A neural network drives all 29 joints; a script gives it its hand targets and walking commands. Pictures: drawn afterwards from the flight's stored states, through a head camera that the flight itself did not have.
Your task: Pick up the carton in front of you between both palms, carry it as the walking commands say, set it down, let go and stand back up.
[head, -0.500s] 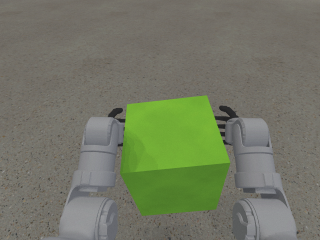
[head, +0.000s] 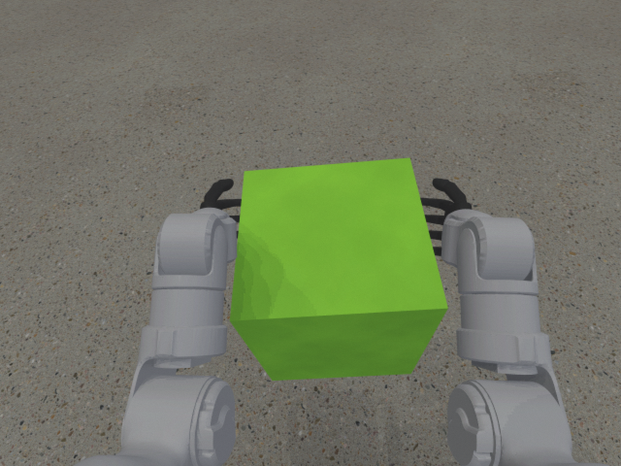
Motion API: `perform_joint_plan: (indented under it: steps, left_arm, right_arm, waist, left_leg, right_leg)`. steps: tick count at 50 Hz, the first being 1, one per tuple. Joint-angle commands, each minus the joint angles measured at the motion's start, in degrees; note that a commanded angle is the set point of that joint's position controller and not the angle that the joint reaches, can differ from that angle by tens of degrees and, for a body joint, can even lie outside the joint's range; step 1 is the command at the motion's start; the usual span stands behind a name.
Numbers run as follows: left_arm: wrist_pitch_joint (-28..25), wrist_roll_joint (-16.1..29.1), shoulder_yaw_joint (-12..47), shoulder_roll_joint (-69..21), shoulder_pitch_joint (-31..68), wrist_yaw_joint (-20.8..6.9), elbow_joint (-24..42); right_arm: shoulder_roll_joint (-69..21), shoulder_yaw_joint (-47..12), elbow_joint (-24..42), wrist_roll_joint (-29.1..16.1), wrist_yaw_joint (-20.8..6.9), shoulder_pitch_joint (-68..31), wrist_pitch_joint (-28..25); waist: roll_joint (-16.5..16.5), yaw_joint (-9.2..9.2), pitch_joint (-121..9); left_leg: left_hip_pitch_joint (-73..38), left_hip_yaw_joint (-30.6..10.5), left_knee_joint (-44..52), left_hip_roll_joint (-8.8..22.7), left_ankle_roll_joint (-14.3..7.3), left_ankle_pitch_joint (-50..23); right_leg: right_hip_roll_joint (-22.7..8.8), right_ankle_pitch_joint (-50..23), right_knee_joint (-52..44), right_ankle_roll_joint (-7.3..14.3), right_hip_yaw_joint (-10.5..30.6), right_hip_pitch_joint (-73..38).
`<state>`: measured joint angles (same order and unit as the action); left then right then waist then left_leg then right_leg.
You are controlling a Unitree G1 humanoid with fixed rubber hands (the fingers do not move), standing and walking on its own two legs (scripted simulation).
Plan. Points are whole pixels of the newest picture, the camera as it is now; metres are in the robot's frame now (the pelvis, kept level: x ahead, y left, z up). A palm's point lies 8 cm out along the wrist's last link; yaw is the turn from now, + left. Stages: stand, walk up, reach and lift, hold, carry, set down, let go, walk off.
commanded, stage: carry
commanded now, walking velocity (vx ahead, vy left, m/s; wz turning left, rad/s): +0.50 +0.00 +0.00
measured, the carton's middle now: (334, 280) +0.36 -0.02 +0.03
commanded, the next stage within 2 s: none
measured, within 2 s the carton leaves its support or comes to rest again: neither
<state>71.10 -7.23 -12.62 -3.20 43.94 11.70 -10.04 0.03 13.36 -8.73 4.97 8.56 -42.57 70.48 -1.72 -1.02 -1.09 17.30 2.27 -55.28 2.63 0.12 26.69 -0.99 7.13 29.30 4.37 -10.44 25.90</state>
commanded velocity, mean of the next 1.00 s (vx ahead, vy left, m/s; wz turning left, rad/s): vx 0.50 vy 0.00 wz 0.00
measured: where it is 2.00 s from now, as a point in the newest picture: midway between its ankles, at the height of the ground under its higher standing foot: (312, 211)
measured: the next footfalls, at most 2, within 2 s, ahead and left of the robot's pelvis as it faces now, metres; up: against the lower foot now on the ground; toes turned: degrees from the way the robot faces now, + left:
left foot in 0.40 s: +0.39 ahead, +0.13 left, +0.00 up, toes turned +10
right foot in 0.86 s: +0.71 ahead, -0.11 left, +0.00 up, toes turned -13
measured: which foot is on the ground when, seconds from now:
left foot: up 0.00-0.38, down 0.40-0.86, up 0.88-1.00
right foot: down 0.00-0.42, up 0.44-0.84, down 0.86-1.00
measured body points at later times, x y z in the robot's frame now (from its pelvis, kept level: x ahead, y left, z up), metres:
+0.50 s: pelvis +0.30 +0.04 +0.01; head +0.30 +0.05 +0.46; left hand +0.60 +0.18 +0.08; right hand +0.59 -0.11 +0.08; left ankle +0.35 +0.12 -0.73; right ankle +0.15 -0.07 -0.65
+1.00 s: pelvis +0.61 -0.01 +0.01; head +0.62 -0.03 +0.46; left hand +0.91 +0.14 +0.08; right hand +0.91 -0.15 +0.07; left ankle +0.47 +0.11 -0.62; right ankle +0.67 -0.10 -0.73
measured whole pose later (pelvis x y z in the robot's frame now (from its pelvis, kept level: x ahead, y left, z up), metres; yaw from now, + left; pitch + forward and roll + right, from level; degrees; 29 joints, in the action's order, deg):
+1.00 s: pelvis +0.61 -0.01 +0.01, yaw +2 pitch +4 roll +1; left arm 68.5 -7.6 -7.6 -9.5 17.8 12.1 8.6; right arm -9.0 8.1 11.3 8.5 9.2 -15.4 71.0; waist -0.9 0.6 -3.8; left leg 22.2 3.4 -66.9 4.1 -0.8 21.8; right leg -4.1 8.0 25.5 3.7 -14.5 21.5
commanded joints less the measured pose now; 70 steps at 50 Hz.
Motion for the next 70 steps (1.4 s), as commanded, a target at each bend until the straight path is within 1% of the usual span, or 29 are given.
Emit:
perform_joint_plan:
  steps: [1,2,3,6,15,17,19,20,21,22,25,27,30,37,39,42,43,44,45,46,49,52,55,63,66,67,68,69,70]
  left_arm:
    - [-0.91,26.44,31.3,-63.4,36.7,-17.61,6.69]
    - [-0.87,27.52,32.03,-65.38,36.32,-18.14,9.17]
    - [-0.9,28.31,33.24,-66.7,40.04,-18.22,13.0]
    - [-0.32,28.59,35.03,-67.58,32.69,-19.5,15.84]
    - [0.08,25.28,41.84,-62.86,8.72,-21.72,23.11]
    - [-0.46,24.35,42.76,-62.05,4.46,-22.26,24.49]
    - [-0.52,24.53,42.96,-62.46,1.64,-22.69,23.87]
    - [-0.07,25.05,43.28,-62.04,2.63,-22.91,23.51]
    - [0.56,25.52,44.23,-61.86,3.8,-22.86,24.36]
    - [1.01,25.3,44.02,-61.19,1.06,-23.26,23.59]
    - [0.13,26.77,44.62,-65.37,3.72,-23.38,21.32]
    - [-0.83,26.28,44.49,-66.2,2.56,-22.98,20.72]
    - [-1.74,24.9,44.68,-67.23,-0.13,-21.94,20.37]
    - [-1.69,24.85,44.72,-65.19,-0.94,-21.32,22.42]
    - [-1.05,25.24,44.39,-63.87,-1.47,-21.62,22.81]
    - [-0.33,25.23,43.73,-62.34,-1.37,-21.7,21.44]
    - [-0.17,24.68,43.68,-61.96,-1.95,-21.82,20.8]
    - [-0.32,24.32,43.52,-61.21,-3.61,-21.96,19.64]
    - [-1.0,24.12,42.92,-61.14,-3.36,-22.12,17.93]
    - [-0.87,24.58,42.8,-62.96,-3.48,-22.13,18.54]
    - [-1.51,25.3,42.92,-65.98,-2.28,-22.37,20.47]
    - [-1.92,26.5,43.16,-66.78,-0.93,-23.06,22.7]
    - [-1.95,27.39,43.48,-65.87,-2.84,-23.6,22.47]
    - [-0.68,24.64,42.23,-61.88,-5.47,-22.54,20.71]
    - [-0.47,24.31,42.79,-62.06,-4.3,-22.18,19.07]
    - [-0.33,24.67,43.12,-62.79,-3.94,-22.21,18.98]
    - [0.03,24.35,44.07,-62.18,-2.98,-22.24,20.59]
    - [0.32,25.22,44.97,-62.47,0.17,-22.26,20.06]
    - [-0.32,24.98,44.98,-63.53,-1.07,-22.2,19.42]
  right_arm:
    - [-68.71,-34.83,4.1,-27.55,-17.29,-39.87,0.57]
    - [-69.64,-34.9,6.84,-27.82,-16.89,-40.51,0.26]
    - [-71.78,-35.29,7.0,-27.64,-16.67,-38.43,0.31]
    - [-71.81,-36.94,11.6,-24.71,-15.11,-31.02,-0.21]
    - [-67.82,-44.93,21.34,-20.52,-15.75,-7.59,0.0]
    - [-67.66,-46.57,22.21,-21.12,-16.88,-4.83,-0.03]
    - [-67.16,-46.11,23.25,-21.07,-17.79,-2.42,0.18]
    - [-65.87,-45.47,23.02,-21.04,-18.27,-0.96,0.2]
    - [-64.51,-44.12,19.76,-20.38,-18.37,0.22,-0.07]
    - [-65.26,-44.8,21.83,-20.64,-18.35,0.96,-0.36]
    - [-67.83,-45.05,23.12,-22.13,-18.83,-4.55,-0.75]
    - [-69.39,-46.4,23.9,-23.75,-19.2,-6.84,-1.23]
    - [-68.55,-45.85,23.65,-24.37,-19.64,-4.75,-1.52]
    - [-66.37,-45.87,24.83,-23.83,-19.7,-3.64,-1.4]
    - [-64.9,-45.44,24.49,-23.49,-19.16,-2.96,-1.19]
    - [-63.58,-45.52,24.51,-23.08,-18.77,-3.75,-0.65]
    - [-62.32,-45.52,23.96,-22.33,-18.74,-2.86,-0.36]
    - [-61.39,-45.59,24.51,-22.72,-18.84,-3.27,-0.08]
    - [-62.22,-46.36,27.04,-23.7,-19.14,-6.38,0.28]
    - [-62.52,-46.16,25.29,-23.0,-19.17,-5.34,0.19]
    - [-67.01,-47.34,25.44,-24.32,-18.8,-6.54,-0.79]
    - [-68.26,-47.57,26.08,-23.7,-17.96,-5.12,-2.21]
    - [-67.62,-48.35,27.78,-22.42,-16.7,-3.97,-2.66]
    - [-63.58,-47.36,26.92,-23.4,-17.55,-3.79,-0.53]
    - [-63.42,-45.79,23.78,-23.04,-18.52,-2.75,0.07]
    - [-62.38,-44.97,24.23,-22.66,-18.67,-1.94,0.15]
    - [-61.84,-43.78,20.96,-22.36,-18.98,-1.38,-0.11]
    - [-62.3,-43.2,19.54,-21.81,-19.09,-0.63,-0.64]
    - [-64.23,-43.8,20.97,-23.14,-19.32,-2.18,-0.86]
  waist:
    - [8.62,3.45,-29.54]
    - [4.96,2.45,-27.38]
    - [6.88,2.59,-26.71]
    - [10.46,2.17,-26.49]
    - [11.27,2.54,-20.05]
    - [11.52,2.92,-18.9]
    - [8.48,1.37,-22.66]
    - [4.67,-0.09,-26.5]
    - [-11.9,-0.67,-28.56]
    - [-15.27,-0.67,-25.23]
    - [-1.64,-0.21,-22.42]
    - [-1.57,-0.15,-20.97]
    - [-5.66,-0.1,-19.14]
    - [-4.22,-0.32,-13.32]
    - [-6.65,-0.38,-12.41]
    - [-4.92,0.24,-14.68]
    - [-5.09,1.45,-19.03]
    - [1.54,2.76,-24.88]
    - [17.22,3.23,-27.88]
    - [17.03,2.72,-27.3]
    - [4.64,2.2,-23.93]
    - [9.54,1.9,-21.1]
    - [10.38,1.93,-19.29]
    - [11.9,2.28,-13.9]
    - [10.01,1.33,-16.22]
    - [2.67,-0.09,-20.32]
    - [-13.17,-0.39,-25.23]
    - [-20.13,-0.72,-22.6]
    - [-13.98,-0.38,-23.83]
  left_leg:
    - [27.7,-2.86,-16.31,1.25,-0.95,-0.39]
    - [25.91,-2.44,-12.12,2.97,-0.8,-4.13]
    - [24.06,-2.58,-6.73,3.23,-0.45,-5.56]
    - [19.66,1.35,1.69,1.96,0.86,-9.69]
    - [15.07,7.79,26.67,-1.1,0.26,-24.72]
    - [8.69,10.57,31.82,-2.38,-0.44,-26.0]
    - [-11.76,12.0,32.78,-2.57,-1.51,-23.68]
    - [-23.02,2.89,32.03,4.87,-2.57,-17.28]
    - [-32.92,-22.25,36.47,18.45,-10.94,-12.13]
    - [-34.68,-29.99,39.23,21.72,-14.19,-18.1]
    - [-24.26,-18.54,39.9,18.78,-11.29,-21.73]
    - [-20.8,-11.66,42.51,16.64,-8.88,-19.75]
    - [-18.95,-5.77,45.63,14.84,-8.52,-17.63]
    - [-21.36,2.56,45.15,11.89,-6.81,-30.8]
    - [-21.11,4.42,43.94,11.5,-5.94,-33.47]
    - [-20.51,8.49,31.47,9.27,-3.59,-48.3]
    - [-14.82,11.49,20.59,7.34,-1.8,-46.02]
    - [-2.62,10.84,6.91,5.48,0.04,-32.23]
    - [13.91,9.46,-11.18,-2.24,2.36,-14.47]
    - [21.38,1.16,-18.66,-1.96,0.61,-0.16]
    - [21.74,-2.97,-15.18,4.21,-2.02,-6.51]
    - [18.39,0.87,-4.95,4.59,-0.85,-12.0]
    - [18.99,3.12,6.89,4.3,0.65,-15.67]
    - [12.11,8.4,25.72,1.97,-0.14,-25.32]
    - [-3.04,13.69,30.9,-2.01,-1.18,-21.38]
    - [-15.8,7.19,31.56,2.44,-1.39,-17.23]
    - [-28.04,-17.69,36.82,17.07,-8.35,-12.37]
    - [-34.05,-29.98,41.79,21.27,-12.78,-20.67]
    - [-33.36,-25.17,39.47,21.35,-12.43,-27.52]
  right_leg:
    - [-21.48,-9.9,-10.57,8.59,32.27,-45.04]
    - [-20.24,-10.35,-11.82,6.2,27.41,-41.01]
    - [-18.26,-7.47,-13.3,4.91,22.52,-38.36]
    - [-16.65,-6.26,-16.98,4.04,17.39,-34.01]
    - [-12.88,-27.0,-12.89,0.7,5.79,-37.96]
    - [-11.64,-28.38,-8.85,-0.22,3.32,-36.69]
    - [-10.0,-25.15,1.74,-2.79,-0.93,-26.07]
    - [-9.09,-11.3,12.5,-4.45,-0.26,-17.27]
    - [-2.0,4.38,29.3,-6.27,-0.12,0.93]
    - [-0.68,21.02,38.33,-5.7,5.87,12.45]
    - [-7.33,15.13,38.71,-3.18,11.05,13.88]
    - [-7.34,10.1,31.72,-4.21,9.51,11.97]
    - [-6.89,7.35,21.93,-6.14,6.95,11.13]
    - [-4.55,-4.88,2.45,-5.81,1.25,8.84]
    - [-4.14,-6.88,-0.12,-4.74,-0.84,3.85]
    - [1.15,-5.04,-5.52,-3.54,-7.64,-9.57]
    - [0.55,-0.15,-4.91,-2.94,-6.24,-22.76]
    - [-9.69,9.93,-7.66,-0.46,9.03,-35.99]
    - [-23.16,7.62,-14.2,8.02,35.58,-45.84]
    - [-24.64,-2.23,-15.25,9.22,36.59,-46.51]
    - [-20.84,-9.22,-13.5,3.99,21.84,-35.75]
    - [-17.51,-1.98,-17.63,1.09,13.16,-28.0]
    - [-16.59,1.77,-20.42,2.76,9.65,-27.52]
    - [-13.82,-11.89,-15.79,0.16,2.26,-29.88]
    - [-10.96,-19.65,-2.16,-2.52,-2.54,-27.01]
    - [-9.51,-14.21,10.28,-4.37,-2.55,-20.16]
    - [-3.22,2.1,27.64,-7.03,-2.24,-3.63]
    - [1.44,21.78,37.34,-7.19,3.1,11.91]
    - [-2.4,21.68,43.13,-5.56,7.96,14.18]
